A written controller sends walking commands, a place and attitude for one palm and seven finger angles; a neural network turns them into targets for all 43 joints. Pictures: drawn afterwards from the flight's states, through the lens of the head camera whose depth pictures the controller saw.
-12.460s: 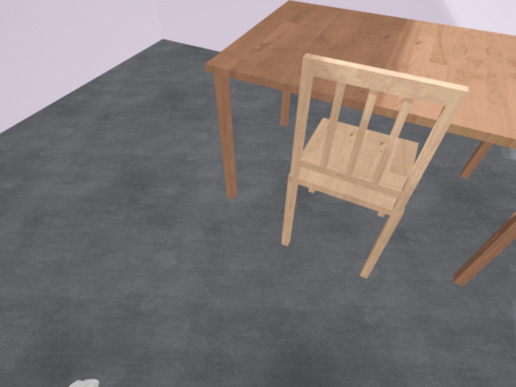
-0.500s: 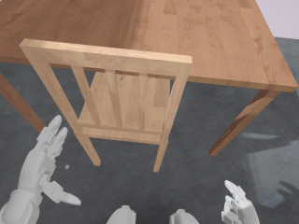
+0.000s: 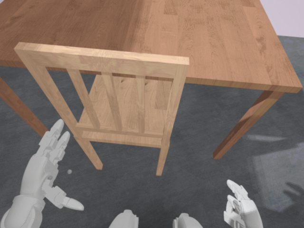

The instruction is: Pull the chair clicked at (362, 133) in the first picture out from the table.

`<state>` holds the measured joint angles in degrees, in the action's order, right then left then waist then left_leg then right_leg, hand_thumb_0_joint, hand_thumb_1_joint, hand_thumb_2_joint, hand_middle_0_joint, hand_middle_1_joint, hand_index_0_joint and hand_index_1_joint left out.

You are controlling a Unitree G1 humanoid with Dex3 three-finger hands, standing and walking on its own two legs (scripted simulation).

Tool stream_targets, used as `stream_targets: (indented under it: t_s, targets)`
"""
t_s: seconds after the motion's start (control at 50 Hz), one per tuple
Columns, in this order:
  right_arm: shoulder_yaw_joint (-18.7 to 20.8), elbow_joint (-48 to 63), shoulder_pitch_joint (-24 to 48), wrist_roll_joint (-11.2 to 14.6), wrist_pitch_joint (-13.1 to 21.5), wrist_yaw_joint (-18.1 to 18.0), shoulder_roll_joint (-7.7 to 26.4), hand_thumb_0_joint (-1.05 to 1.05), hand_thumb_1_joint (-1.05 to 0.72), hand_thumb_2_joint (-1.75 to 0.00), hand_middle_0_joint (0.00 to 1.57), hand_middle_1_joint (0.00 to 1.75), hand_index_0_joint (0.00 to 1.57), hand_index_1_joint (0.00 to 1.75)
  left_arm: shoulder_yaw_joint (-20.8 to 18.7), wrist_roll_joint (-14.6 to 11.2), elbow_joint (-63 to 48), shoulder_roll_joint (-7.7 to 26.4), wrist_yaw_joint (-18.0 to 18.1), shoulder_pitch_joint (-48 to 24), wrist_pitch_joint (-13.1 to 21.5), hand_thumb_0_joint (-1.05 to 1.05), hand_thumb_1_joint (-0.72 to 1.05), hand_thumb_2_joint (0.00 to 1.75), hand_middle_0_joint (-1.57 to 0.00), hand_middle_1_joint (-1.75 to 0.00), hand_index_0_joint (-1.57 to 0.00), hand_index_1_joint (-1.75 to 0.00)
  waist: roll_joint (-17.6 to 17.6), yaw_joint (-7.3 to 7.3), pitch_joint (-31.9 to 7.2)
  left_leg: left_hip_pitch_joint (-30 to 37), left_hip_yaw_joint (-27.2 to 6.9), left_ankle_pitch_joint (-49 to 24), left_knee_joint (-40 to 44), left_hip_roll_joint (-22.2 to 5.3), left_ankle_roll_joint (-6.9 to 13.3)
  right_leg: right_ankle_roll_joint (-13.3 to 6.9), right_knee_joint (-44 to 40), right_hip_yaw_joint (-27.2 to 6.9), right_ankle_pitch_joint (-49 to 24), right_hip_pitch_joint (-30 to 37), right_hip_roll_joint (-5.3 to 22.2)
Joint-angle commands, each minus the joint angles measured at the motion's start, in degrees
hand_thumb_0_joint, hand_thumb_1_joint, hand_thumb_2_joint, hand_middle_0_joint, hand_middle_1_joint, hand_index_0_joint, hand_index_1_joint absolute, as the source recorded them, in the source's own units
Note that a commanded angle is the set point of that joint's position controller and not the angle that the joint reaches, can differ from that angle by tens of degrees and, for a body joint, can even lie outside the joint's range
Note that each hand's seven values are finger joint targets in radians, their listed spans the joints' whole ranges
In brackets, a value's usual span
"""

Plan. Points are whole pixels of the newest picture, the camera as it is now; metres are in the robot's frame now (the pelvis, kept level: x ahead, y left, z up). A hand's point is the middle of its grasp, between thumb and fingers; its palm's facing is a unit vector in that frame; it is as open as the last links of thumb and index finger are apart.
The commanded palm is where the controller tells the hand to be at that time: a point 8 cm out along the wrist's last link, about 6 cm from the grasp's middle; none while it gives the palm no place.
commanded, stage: aim the fingers beside a spindle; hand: left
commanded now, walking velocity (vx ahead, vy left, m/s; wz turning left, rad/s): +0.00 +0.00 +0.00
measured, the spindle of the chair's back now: (114, 105) +0.46 +0.15 -0.01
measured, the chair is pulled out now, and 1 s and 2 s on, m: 0.00 0.00 0.00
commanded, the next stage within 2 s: push the fingers through the gap in 2.00 s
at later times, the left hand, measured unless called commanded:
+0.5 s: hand (83, 163) +0.27 +0.19 +0.02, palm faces -0.06 -1.00 -0.03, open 16.9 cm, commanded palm +0.25 +0.24 +0.02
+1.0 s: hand (98, 153) +0.30 +0.16 +0.00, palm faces -0.07 -1.00 -0.02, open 16.9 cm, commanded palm +0.29 +0.21 +0.00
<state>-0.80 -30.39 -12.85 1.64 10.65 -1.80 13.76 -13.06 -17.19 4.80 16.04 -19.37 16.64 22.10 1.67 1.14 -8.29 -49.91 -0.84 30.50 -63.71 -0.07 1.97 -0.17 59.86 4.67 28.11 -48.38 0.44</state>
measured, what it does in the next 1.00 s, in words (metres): stands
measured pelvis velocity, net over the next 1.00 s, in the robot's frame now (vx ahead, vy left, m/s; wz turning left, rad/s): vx -0.01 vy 0.00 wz -0.01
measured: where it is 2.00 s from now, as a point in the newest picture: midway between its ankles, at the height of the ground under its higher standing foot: outside the picture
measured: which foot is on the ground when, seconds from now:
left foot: down 0.00-1.00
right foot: down 0.00-1.00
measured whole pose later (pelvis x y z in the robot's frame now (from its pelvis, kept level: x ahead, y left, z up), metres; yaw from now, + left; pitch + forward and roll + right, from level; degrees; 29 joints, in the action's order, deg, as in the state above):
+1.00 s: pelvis -0.01 +0.00 -0.02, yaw -1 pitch +21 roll -2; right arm -0.5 -31.5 -11.9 0.5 6.6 -0.6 14.2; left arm -7.8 -12.3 17.0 12.9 -12.7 -0.2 24.9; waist 1.3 2.2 -8.9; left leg -58.7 0.1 32.0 -69.8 0.1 2.1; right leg -0.3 67.0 3.8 29.9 -57.9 0.8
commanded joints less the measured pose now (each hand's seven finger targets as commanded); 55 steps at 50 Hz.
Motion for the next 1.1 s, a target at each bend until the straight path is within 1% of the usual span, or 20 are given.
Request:
stream_targets:
  t_s: [0.0, 0.02, 0.06, 0.12, 0.14, 0.2, 0.22, 0.3, 0.32, 0.38, 0.42, 0.48, 0.58, 0.68, 0.72, 0.78, 0.84, 0.9, 1.0, 1.08]
  targets:
    - [3.5, 7.7, 0.9, 0.3, 3.0, -1.1, 8.6, 0.00, -0.90, -0.90, 0.20, 0.30, 0.20, 0.30, -5.0, -1.1, -9.7, 8.6, 0.2, -3.6, 4.1, 0.00, -0.50, 0.30, -0.06, -0.08, -0.06, -0.08, 1.1, 0.88, -12.7, 9.6, -2.2, -18.8, 9.3, -0.2, -1.2, -1.0, -7.1, -0.7, -13.0, 8.1, -1.0]
    - [3.5, 7.2, 0.8, 0.3, 2.9, -1.2, 8.8, 0.00, -0.90, -0.90, 0.20, 0.30, 0.20, 0.30, -4.7, -1.0, -8.1, 8.5, 0.1, -5.1, 4.1, 0.00, -0.50, 0.30, -0.06, -0.08, -0.06, -0.08, -1.0, 1.45, -11.8, 8.1, -2.0, -17.6, 8.7, -0.2, -0.9, -0.9, -7.3, -1.1, -12.6, 8.0, -1.1]
    - [3.3, 7.5, 1.0, 0.2, 3.1, -1.1, 8.7, 0.00, -0.90, -0.90, 0.20, 0.30, 0.20, 0.30, -3.1, -1.2, -9.0, 7.1, -0.5, -6.3, 4.7, 0.00, -0.50, 0.30, -0.06, -0.08, -0.06, -0.08, 2.1, 1.19, -12.8, 8.5, -1.9, -17.1, 8.5, 0.0, -0.9, -1.1, -6.9, -1.3, -12.1, 7.6, -0.8]
    - [3.5, 7.0, 0.9, 0.2, 3.2, -1.3, 9.0, 0.00, -0.90, -0.90, 0.20, 0.30, 0.20, 0.30, -5.3, -1.1, -7.7, 9.5, -0.6, -6.4, 5.1, 0.00, -0.50, 0.30, -0.06, -0.08, -0.06, -0.08, 1.0, 0.88, -14.1, 7.6, -1.6, -17.7, 7.6, -0.1, -0.7, -1.1, -6.6, -2.0, -13.0, 8.3, -0.8]
    - [3.3, 7.2, 0.7, 0.2, 3.2, -1.2, 8.9, 0.00, -0.90, -0.90, 0.20, 0.30, 0.20, 0.30, -4.2, -1.1, -7.8, 8.5, -0.8, -7.5, 5.2, 0.00, -0.50, 0.30, -0.06, -0.08, -0.06, -0.08, 0.9, 1.16, -14.3, 7.4, -1.6, -17.7, 7.6, 0.0, -0.7, -1.0, -6.5, -1.9, -13.0, 8.5, -0.7]
    - [3.4, 6.8, 0.8, 0.2, 3.3, -1.3, 9.0, 0.00, -0.90, -0.90, 0.20, 0.30, 0.20, 0.30, -4.4, -1.1, -8.1, 9.1, -0.8, -9.9, 5.7, 0.00, -0.50, 0.30, -0.06, -0.08, -0.06, -0.08, 3.3, 0.94, -14.6, 8.0, -1.6, -18.4, 7.3, -0.1, -0.8, -1.2, -5.9, -2.0, -13.5, 7.7, -0.6]
    - [3.5, 6.8, 0.7, 0.1, 3.2, -1.2, 8.9, 0.00, -0.90, -0.90, 0.20, 0.30, 0.20, 0.30, -4.5, -1.1, -8.0, 9.1, -0.5, -8.9, 5.6, 0.00, -0.50, 0.30, -0.06, -0.08, -0.06, -0.08, 1.8, 0.83, -15.5, 7.9, -1.7, -19.2, 7.2, -0.2, -0.7, -1.1, -5.7, -1.9, -14.1, 8.3, -0.7]
    - [3.5, 7.0, 0.8, 0.1, 3.1, -0.9, 8.8, 0.00, -0.90, -0.90, 0.20, 0.30, 0.20, 0.30, -2.6, -0.7, -7.1, 7.3, 0.1, -9.6, 5.4, 0.00, -0.50, 0.30, -0.06, -0.08, -0.06, -0.08, 2.8, 1.02, -15.1, 7.6, -1.5, -18.7, 7.2, -0.1, -0.8, -1.0, -5.4, -1.7, -13.6, 7.1, -0.6]
    - [3.5, 6.5, 0.7, 0.0, 2.9, -0.9, 9.0, 0.00, -0.90, -0.90, 0.20, 0.30, 0.20, 0.30, -3.4, -0.6, -5.9, 8.0, 0.5, -10.5, 5.2, 0.00, -0.50, 0.30, -0.06, -0.08, -0.06, -0.08, 0.2, 1.31, -15.0, 6.3, -1.7, -18.2, 6.8, -0.2, -0.6, -1.0, -5.3, -1.8, -13.4, 7.3, -0.7]
    - [3.6, 6.8, 0.7, 0.0, 2.5, -0.8, 8.9, 0.00, -0.90, -0.90, 0.20, 0.30, 0.20, 0.30, -3.9, -0.4, -5.3, 8.3, 1.0, -10.3, 5.3, 0.00, -0.50, 0.30, -0.06, -0.08, -0.06, -0.08, 1.3, 0.58, -15.5, 5.6, -1.4, -17.4, 6.9, 0.0, -0.9, -1.0, -5.0, -2.1, -13.0, 7.8, -0.5]
    - [3.6, 6.6, 0.8, 0.0, 2.1, -0.8, 9.0, 0.00, -0.90, -0.90, 0.20, 0.30, 0.20, 0.30, -4.8, -0.2, -3.5, 9.1, 1.5, -11.1, 5.4, 0.00, -0.50, 0.30, -0.06, -0.08, -0.06, -0.08, 0.0, 0.75, -14.9, 3.8, -1.1, -16.0, 6.3, -0.1, -0.6, -0.9, -5.1, -2.7, -11.9, 7.6, -0.6]
    - [3.5, 6.5, 0.6, -0.1, 2.1, -0.7, 9.0, 0.00, -0.90, -0.90, 0.20, 0.30, 0.20, 0.30, -2.1, 0.4, -4.8, 7.3, 1.7, -15.9, 6.2, 0.00, -0.50, 0.30, -0.06, -0.08, -0.06, -0.08, 2.1, 1.51, -16.1, 5.3, -1.4, -16.2, 6.1, -0.2, -0.7, -1.1, -4.3, -2.3, -11.7, 5.8, -0.4]
    - [3.7, 6.0, 0.1, -0.2, 1.8, -0.6, 9.3, 0.00, -0.90, -0.90, 0.20, 0.30, 0.20, 0.30, -2.3, 0.8, -3.3, 7.5, 2.2, -16.6, 6.5, 0.00, -0.50, 0.30, -0.06, -0.08, -0.06, -0.08, 1.6, 1.17, -18.3, 5.7, -1.6, -18.2, 5.5, -0.3, -0.8, -1.1, -3.4, -2.2, -13.5, 5.9, -0.4]
    - [3.6, 6.1, 0.2, -0.4, 1.1, -0.2, 9.1, 0.00, -0.90, -0.90, 0.20, 0.30, 0.20, 0.30, 0.8, 1.8, -2.2, 4.8, 3.3, -18.3, 5.8, 0.00, -0.50, 0.30, -0.06, -0.08, -0.06, -0.08, 2.1, 1.48, -18.0, 6.4, -2.0, -19.0, 5.4, -0.4, -1.0, -1.2, -2.4, -1.6, -13.4, 3.7, -0.4]
    - [3.7, 6.0, 0.0, -0.5, 0.5, -0.2, 9.4, 0.00, -0.90, -0.90, 0.20, 0.30, 0.20, 0.30, -0.5, 2.4, -1.6, 6.4, 4.2, -18.9, 5.8, 0.00, -0.50, 0.30, -0.06, -0.08, -0.06, -0.08, 0.8, 1.16, -18.2, 5.8, -2.2, -19.8, 5.2, -0.6, -1.0, -1.4, -1.9, -1.6, -14.0, 3.9, -0.4]
    - [3.8, 6.4, 0.1, -0.7, 0.0, 0.2, 9.0, 0.00, -0.90, -0.90, 0.20, 0.30, 0.20, 0.30, 0.9, 2.8, -3.0, 4.8, 5.4, -19.8, 6.1, 0.00, -0.50, 0.30, -0.06, -0.08, -0.06, -0.08, 1.7, 1.01, -19.7, 6.9, -2.2, -20.4, 5.0, -0.6, -1.3, -1.3, -1.4, -1.5, -14.2, 3.7, -0.3]
    - [3.7, 6.1, 0.1, -0.8, -0.7, 0.3, 9.0, 0.00, -0.90, -0.90, 0.20, 0.30, 0.20, 0.30, 1.6, 3.6, -0.8, 4.3, 6.5, -21.5, 6.4, 0.00, -0.50, 0.30, -0.06, -0.08, -0.06, -0.08, -0.3, 1.78, -18.8, 5.1, -2.1, -19.3, 4.2, -0.5, -1.0, -1.2, -1.1, -1.8, -14.0, 2.7, -0.3]
    - [3.7, 5.9, 0.3, -0.9, -1.3, 0.4, 9.1, 0.00, -0.90, -0.90, 0.20, 0.30, 0.20, 0.30, 2.2, 4.2, 1.0, 3.8, 7.0, -24.9, 6.7, 0.00, -0.50, 0.30, -0.06, -0.08, -0.06, -0.08, 0.6, 1.96, -17.9, 3.9, -2.1, -16.0, 3.9, -0.3, -1.1, -1.3, -0.9, -1.9, -11.2, 1.0, -0.3]
    - [3.9, 5.8, 0.1, -0.9, -1.8, 0.4, 9.0, 0.00, -0.90, -0.90, 0.20, 0.30, 0.20, 0.30, 3.4, 4.7, -0.4, 3.3, 7.4, -27.5, 7.4, 0.00, -0.50, 0.30, -0.06, -0.08, -0.06, -0.08, 2.6, 1.67, -22.3, 7.1, -2.4, -20.1, 3.1, -0.6, -1.3, -1.5, 0.3, -1.9, -13.8, 0.8, -0.2]
    - [3.9, 5.8, 0.1, -1.0, -2.6, 0.8, 8.9, 0.00, -0.90, -0.90, 0.20, 0.30, 0.20, 0.30, 3.5, 5.0, 1.3, 2.8, 8.0, -26.5, 7.0, 0.00, -0.50, 0.30, -0.06, -0.08, -0.06, -0.08, 1.2, 1.48, -22.0, 5.6, -2.3, -20.5, 2.7, -0.5, -1.3, -1.4, 0.8, -2.0, -14.9, 1.4, -0.2]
